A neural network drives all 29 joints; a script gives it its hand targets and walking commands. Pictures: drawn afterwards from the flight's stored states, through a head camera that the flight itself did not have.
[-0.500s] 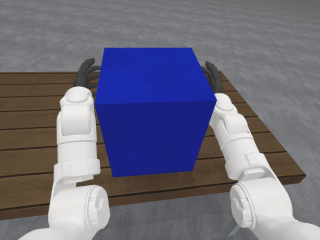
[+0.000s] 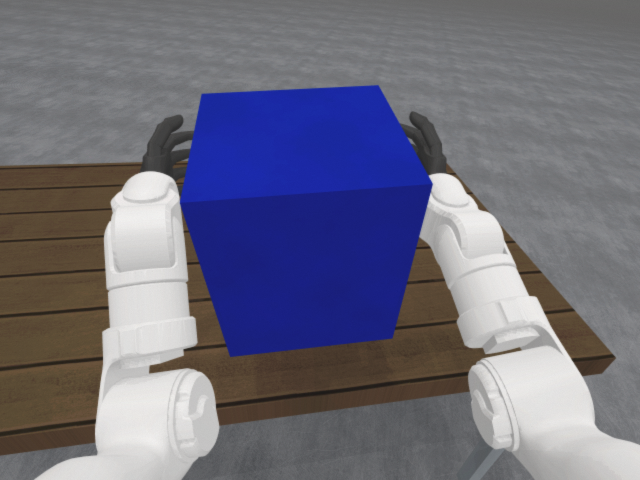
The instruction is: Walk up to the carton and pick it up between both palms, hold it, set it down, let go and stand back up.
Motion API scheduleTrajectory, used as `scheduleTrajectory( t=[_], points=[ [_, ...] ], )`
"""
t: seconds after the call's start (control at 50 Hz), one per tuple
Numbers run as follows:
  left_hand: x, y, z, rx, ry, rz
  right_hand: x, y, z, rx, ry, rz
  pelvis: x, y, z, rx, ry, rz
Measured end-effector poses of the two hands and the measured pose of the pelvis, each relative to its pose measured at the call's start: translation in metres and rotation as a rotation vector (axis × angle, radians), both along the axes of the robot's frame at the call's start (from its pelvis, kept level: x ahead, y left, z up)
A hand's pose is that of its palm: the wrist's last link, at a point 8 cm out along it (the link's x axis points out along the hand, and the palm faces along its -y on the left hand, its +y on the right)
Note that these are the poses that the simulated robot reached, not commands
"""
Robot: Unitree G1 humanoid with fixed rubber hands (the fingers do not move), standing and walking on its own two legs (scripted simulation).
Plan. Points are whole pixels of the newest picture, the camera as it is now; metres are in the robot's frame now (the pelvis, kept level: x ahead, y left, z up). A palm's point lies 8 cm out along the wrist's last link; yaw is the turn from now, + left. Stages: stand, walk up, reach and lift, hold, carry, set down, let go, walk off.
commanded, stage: reach and lift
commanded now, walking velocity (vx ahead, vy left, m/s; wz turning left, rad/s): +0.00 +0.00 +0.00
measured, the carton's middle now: (302, 223) +0.36 -0.01 +0.19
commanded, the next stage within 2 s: hold in 0.02 s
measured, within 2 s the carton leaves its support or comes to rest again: neither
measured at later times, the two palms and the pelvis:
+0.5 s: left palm (150, 171) +0.36 +0.16 +0.27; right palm (427, 158) +0.36 -0.15 +0.28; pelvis -0.01 +0.00 +0.00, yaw +1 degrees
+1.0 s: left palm (152, 167) +0.36 +0.15 +0.27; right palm (430, 151) +0.37 -0.15 +0.28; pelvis +0.00 +0.00 +0.00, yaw +0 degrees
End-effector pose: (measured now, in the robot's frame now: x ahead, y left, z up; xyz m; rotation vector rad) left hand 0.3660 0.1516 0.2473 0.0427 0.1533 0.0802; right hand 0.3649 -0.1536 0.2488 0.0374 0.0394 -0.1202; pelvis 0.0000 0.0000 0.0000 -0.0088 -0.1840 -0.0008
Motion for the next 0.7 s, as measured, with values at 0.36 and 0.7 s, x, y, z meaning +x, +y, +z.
scheduleTrajectory(
  t=[0.36, 0.7],
  points=[
    [-0.008, 0.007, 0.017, -0.003, -0.004, 0.014, -0.002, 0.008, 0.024, 0.0, 0.001, 0.016, -0.006, 0.0, 0.0, 0.001, 0.032, 0.007],
    [-0.006, 0.002, 0.023, 0.011, 0.001, 0.011, 0.0, 0.002, 0.03, 0.007, 0.012, 0.018, -0.002, -0.003, 0.0, 0.001, 0.042, 0.009]
  ],
)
